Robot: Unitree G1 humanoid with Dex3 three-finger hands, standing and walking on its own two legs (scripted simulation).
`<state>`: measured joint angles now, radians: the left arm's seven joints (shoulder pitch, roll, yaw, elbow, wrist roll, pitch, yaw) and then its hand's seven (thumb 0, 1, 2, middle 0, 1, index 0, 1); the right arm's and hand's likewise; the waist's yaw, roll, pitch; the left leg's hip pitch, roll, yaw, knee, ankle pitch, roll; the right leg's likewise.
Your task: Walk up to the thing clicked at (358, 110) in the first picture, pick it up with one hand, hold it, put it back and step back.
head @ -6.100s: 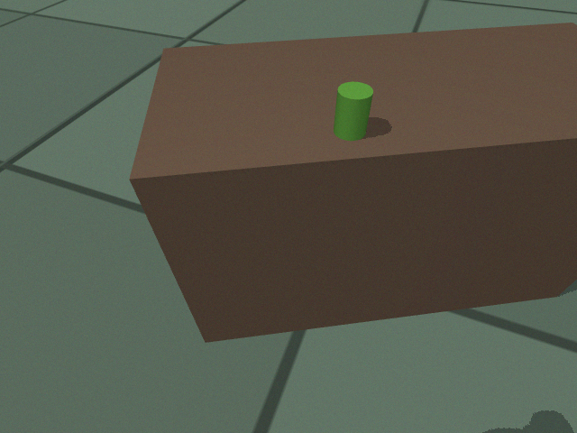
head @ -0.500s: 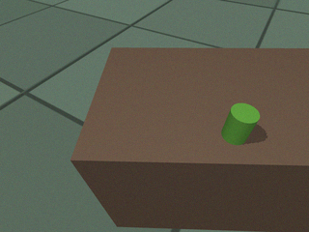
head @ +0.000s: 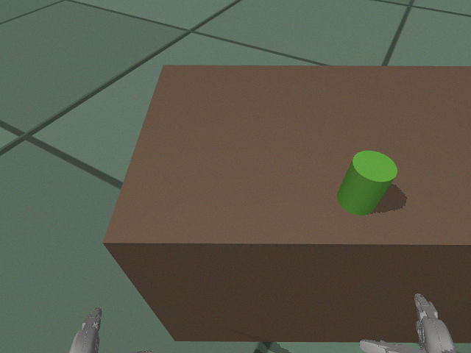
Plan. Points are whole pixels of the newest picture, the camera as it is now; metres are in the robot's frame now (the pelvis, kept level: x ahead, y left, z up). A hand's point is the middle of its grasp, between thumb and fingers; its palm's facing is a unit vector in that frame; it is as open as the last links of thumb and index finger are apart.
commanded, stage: rise first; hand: right
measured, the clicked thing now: (364, 183) +0.39 -0.22 +0.07
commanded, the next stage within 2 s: go down in 1.52 s
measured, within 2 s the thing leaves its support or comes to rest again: neither
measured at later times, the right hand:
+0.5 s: hand (442, 308) +0.18 -0.27 +0.06, palm faces +0.35 +0.84 -0.41, open 17.7 cm
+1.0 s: hand out of the picture +0.17 -0.27 +0.15, palm faces +0.41 +0.80 -0.44, open 17.7 cm
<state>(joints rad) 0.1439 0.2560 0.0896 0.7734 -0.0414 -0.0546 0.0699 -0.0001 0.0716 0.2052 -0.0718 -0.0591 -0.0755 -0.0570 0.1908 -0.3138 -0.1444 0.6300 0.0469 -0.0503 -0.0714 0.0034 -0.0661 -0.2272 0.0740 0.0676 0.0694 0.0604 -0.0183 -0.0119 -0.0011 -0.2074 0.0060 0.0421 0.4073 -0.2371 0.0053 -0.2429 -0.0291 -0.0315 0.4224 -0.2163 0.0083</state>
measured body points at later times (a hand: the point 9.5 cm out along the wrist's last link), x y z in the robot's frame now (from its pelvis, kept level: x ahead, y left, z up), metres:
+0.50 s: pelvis +0.00 +0.01 +0.00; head +0.00 +0.03 +0.45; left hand +0.17 +0.27 -0.09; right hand +0.16 -0.31 +0.08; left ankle -0.02 +0.11 -0.74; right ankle +0.00 -0.12 -0.74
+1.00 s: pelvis -0.02 +0.00 +0.00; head -0.03 +0.03 +0.45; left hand +0.15 +0.26 -0.09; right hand +0.14 -0.31 +0.17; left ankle -0.02 +0.11 -0.74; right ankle +0.00 -0.12 -0.74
